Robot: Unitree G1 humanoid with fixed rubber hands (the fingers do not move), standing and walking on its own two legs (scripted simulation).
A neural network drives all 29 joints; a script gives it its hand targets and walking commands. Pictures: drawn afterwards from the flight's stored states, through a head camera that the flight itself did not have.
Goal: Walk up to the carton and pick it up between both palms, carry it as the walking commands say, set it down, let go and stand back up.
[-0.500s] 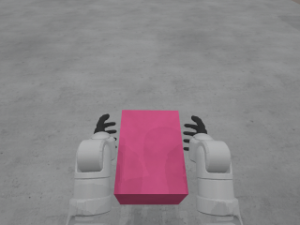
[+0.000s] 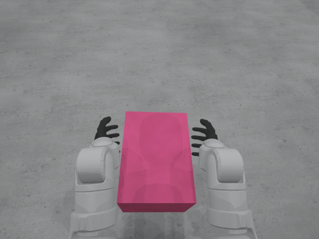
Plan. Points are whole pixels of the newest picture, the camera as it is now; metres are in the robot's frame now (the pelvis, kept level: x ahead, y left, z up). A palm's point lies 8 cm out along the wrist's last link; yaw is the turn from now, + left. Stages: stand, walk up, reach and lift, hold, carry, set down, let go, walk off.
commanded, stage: carry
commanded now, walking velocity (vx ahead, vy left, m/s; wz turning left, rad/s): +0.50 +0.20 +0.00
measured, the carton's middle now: (155, 162) +0.33 +0.01 -0.04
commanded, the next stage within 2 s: none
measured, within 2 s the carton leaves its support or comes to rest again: neither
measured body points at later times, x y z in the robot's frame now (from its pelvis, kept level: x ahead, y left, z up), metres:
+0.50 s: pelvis +0.32 +0.09 +0.00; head +0.36 +0.08 +0.45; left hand +0.64 +0.25 +0.09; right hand +0.66 +0.00 +0.08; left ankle +0.42 +0.27 -0.70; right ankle +0.25 -0.05 -0.74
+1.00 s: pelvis +0.65 +0.25 +0.00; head +0.67 +0.25 +0.44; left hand +0.97 +0.39 +0.08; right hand +0.97 +0.13 +0.08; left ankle +0.54 +0.28 -0.74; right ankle +0.76 +0.15 -0.72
